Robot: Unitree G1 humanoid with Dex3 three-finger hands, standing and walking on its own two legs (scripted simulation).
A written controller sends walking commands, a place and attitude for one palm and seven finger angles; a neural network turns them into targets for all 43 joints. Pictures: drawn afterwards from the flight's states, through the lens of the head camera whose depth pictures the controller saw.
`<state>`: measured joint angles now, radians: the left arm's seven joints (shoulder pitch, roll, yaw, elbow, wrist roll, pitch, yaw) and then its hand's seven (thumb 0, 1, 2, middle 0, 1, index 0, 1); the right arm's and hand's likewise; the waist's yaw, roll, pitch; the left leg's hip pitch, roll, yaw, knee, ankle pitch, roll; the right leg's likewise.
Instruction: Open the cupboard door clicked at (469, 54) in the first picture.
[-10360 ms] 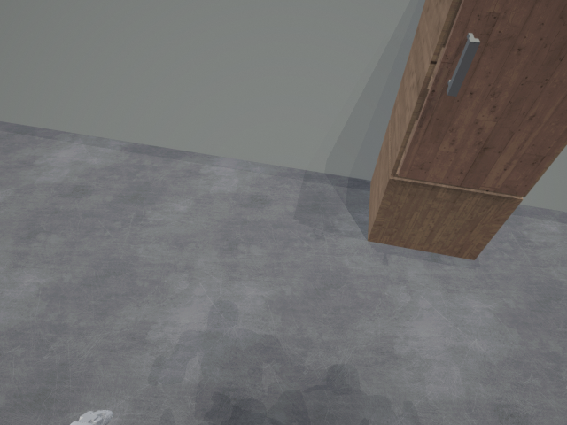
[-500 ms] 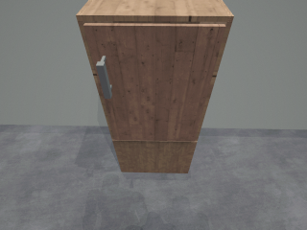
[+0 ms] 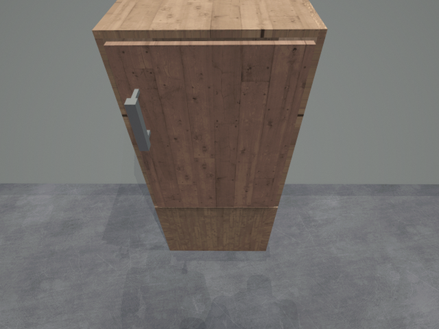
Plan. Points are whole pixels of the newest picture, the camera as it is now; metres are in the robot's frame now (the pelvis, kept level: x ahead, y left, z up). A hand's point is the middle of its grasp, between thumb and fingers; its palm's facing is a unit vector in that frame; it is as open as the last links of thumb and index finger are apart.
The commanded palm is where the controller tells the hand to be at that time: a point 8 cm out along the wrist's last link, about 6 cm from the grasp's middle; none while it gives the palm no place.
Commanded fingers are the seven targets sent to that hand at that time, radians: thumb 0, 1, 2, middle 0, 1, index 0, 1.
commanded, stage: look again from close up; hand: left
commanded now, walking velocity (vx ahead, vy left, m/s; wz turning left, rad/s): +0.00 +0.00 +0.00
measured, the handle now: (140, 120) +0.55 +0.22 +0.08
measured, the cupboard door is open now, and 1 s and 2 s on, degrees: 0 0 0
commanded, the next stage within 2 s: raise the hand with hooked fingers in 0.08 s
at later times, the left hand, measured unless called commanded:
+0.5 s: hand (126, 290) +0.19 +0.18 -0.01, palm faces +0.02 -1.00 -0.02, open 8.0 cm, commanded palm +0.13 +0.25 -0.04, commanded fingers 0.00 0.50 0.73 -0.23 -0.56 -0.23 -0.56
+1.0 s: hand (92, 278) +0.20 +0.24 +0.01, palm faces +0.05 -1.00 -0.05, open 11.0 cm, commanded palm +0.17 +0.29 +0.01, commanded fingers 0.00 -0.08 0.48 -0.27 -0.93 -0.27 -0.93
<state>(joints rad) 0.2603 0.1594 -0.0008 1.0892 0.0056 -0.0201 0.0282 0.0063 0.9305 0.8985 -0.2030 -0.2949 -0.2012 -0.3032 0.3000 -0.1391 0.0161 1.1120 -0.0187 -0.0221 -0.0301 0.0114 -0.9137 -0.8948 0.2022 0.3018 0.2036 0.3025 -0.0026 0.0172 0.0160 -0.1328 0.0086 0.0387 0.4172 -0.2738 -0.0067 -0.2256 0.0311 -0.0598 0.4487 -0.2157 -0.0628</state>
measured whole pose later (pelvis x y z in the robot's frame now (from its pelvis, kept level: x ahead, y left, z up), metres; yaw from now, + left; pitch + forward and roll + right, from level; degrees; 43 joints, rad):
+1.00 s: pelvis -0.02 +0.02 -0.05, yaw +2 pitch +10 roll -1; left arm 0.33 0.28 0.24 0.01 -0.31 -0.27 -0.30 0.00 0.14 0.58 -0.26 -0.78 -0.26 -0.79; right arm 0.29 -0.20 0.06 0.57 0.03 -0.22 -0.05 0.02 -0.90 -0.89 0.21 0.30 0.21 0.30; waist -0.01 0.03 -0.09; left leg -0.64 0.00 0.00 0.96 -0.49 0.02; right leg -0.68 0.00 -0.11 0.90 -0.39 -0.04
